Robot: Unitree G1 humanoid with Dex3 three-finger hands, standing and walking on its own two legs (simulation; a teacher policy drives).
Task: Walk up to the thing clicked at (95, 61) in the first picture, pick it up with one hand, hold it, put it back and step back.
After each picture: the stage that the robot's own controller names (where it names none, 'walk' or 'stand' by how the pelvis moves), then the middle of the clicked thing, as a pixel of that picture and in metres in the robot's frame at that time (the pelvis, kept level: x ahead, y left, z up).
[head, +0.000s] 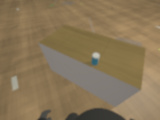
stand; (95, 59) +0.58 -0.04 -0.08
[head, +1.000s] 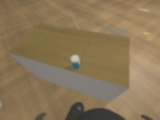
walk; (75, 62) +0.45 +0.16 -0.06
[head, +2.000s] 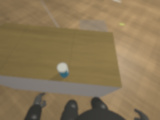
walk; (63, 70) +0.34 +0.20 -0.05
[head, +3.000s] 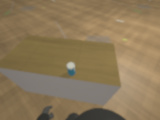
stand; (71, 69) +0.44 +0.17 -0.08
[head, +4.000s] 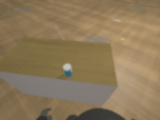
stand; (67, 70) +0.43 +0.20 -0.09
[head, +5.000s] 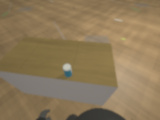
stand; (67, 70) +0.42 +0.20 -0.09
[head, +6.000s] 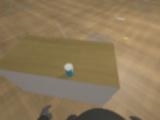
stand; (69, 70) +0.43 +0.18 -0.09
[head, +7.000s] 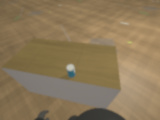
stand; (71, 71) +0.44 +0.18 -0.09
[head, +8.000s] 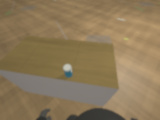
stand; (68, 71) +0.42 +0.20 -0.09
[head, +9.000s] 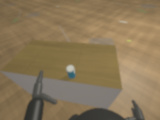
rise first; (71, 72) +0.42 +0.20 -0.08
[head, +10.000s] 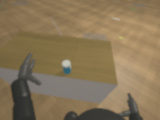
go down; (66, 67) +0.44 +0.18 -0.06
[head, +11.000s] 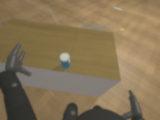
go down; (65, 61) +0.44 +0.18 -0.02
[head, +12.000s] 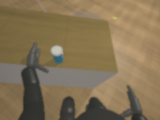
close in; (57, 55) +0.45 +0.19 +0.01
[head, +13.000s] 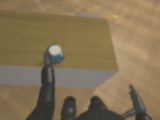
close; (56, 54) +0.45 +0.19 +0.03
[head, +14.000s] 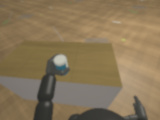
lift; (61, 65) +0.32 +0.18 +0.16
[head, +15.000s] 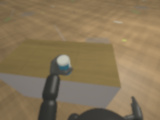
hold; (64, 65) +0.32 +0.17 +0.14
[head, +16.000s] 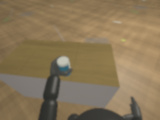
hold; (64, 66) +0.33 +0.17 +0.13
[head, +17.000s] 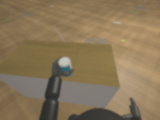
hold; (65, 67) +0.33 +0.16 +0.12
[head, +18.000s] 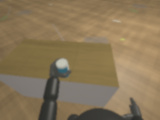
crouch; (63, 68) +0.33 +0.18 +0.10
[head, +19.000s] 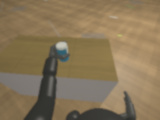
lower; (62, 52) +0.43 +0.17 +0.14
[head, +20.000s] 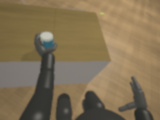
lower; (48, 43) +0.52 +0.19 +0.06
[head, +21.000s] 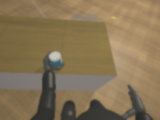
lower; (56, 61) +0.42 +0.18 +0.01
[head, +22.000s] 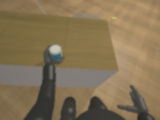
lower; (56, 55) +0.45 +0.19 +0.03
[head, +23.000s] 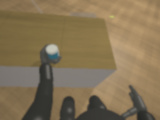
lower; (53, 54) +0.45 +0.20 +0.03
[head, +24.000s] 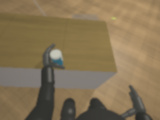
open; (57, 59) +0.43 +0.19 +0.01
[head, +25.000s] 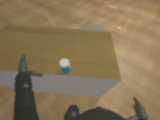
sink last; (65, 66) +0.40 +0.18 -0.02
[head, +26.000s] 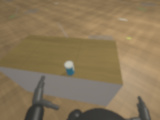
stand; (69, 68) +0.42 +0.19 -0.03
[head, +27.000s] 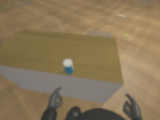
stand; (68, 66) +0.41 +0.19 -0.02
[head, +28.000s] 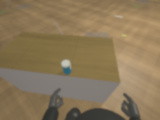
stand; (66, 67) +0.42 +0.20 -0.03
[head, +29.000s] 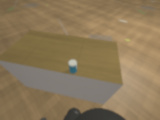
stand; (73, 66) +0.44 +0.17 -0.05
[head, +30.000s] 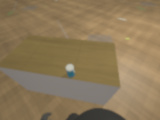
stand; (70, 71) +0.42 +0.18 -0.09
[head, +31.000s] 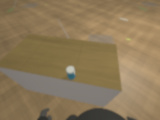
stand; (71, 73) +0.40 +0.17 -0.09
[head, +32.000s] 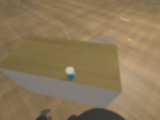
stand; (70, 73) +0.39 +0.18 -0.09
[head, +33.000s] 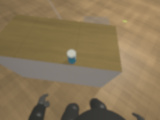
walk; (71, 57) +0.47 +0.15 -0.07
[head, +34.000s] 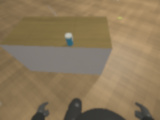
walk; (69, 39) +0.70 +0.24 -0.06
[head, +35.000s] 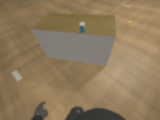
stand; (82, 27) +1.03 +0.16 -0.06
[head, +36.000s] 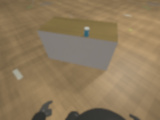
stand; (86, 32) +1.06 +0.08 -0.07
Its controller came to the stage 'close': yes
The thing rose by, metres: 0.20
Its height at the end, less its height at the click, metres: +0.00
